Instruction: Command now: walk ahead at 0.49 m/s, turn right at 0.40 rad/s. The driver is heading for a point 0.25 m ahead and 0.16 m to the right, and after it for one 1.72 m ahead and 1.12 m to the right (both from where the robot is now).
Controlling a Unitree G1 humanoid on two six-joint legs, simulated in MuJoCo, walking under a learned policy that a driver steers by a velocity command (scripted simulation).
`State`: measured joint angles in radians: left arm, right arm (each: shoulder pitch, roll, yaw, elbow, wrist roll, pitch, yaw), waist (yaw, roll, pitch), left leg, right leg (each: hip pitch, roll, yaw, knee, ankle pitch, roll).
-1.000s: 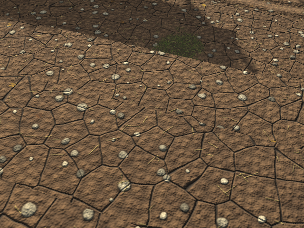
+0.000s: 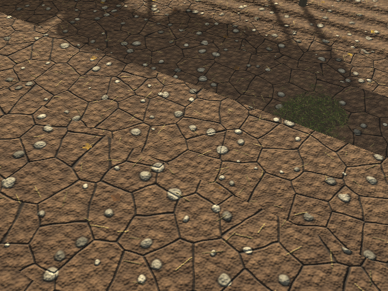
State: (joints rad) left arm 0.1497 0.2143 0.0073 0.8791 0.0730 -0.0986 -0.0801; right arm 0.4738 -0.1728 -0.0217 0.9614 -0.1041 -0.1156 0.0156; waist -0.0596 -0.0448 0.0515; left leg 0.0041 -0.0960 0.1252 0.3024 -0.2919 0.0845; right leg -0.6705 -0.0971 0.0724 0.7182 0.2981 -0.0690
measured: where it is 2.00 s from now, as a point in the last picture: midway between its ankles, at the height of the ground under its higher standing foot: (306, 190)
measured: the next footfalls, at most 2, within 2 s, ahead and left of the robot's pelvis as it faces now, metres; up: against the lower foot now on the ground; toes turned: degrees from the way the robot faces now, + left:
right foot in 0.34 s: +0.39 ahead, -0.18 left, -0.17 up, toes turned -16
left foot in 0.68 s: +0.73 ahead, -0.01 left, -0.17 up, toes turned -23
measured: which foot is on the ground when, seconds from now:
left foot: down 0.00-0.34, up 0.36-0.66, down 0.68-1.00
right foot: up 0.00-0.32, down 0.34-0.68, up 0.70-1.00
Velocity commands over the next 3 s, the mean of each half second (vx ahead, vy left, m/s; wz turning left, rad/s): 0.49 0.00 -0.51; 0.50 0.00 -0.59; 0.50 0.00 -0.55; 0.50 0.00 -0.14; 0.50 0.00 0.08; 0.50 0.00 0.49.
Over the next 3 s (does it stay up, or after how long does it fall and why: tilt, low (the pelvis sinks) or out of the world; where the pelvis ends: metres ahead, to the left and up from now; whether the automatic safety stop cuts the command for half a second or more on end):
stays up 1.54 -1.04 -0.51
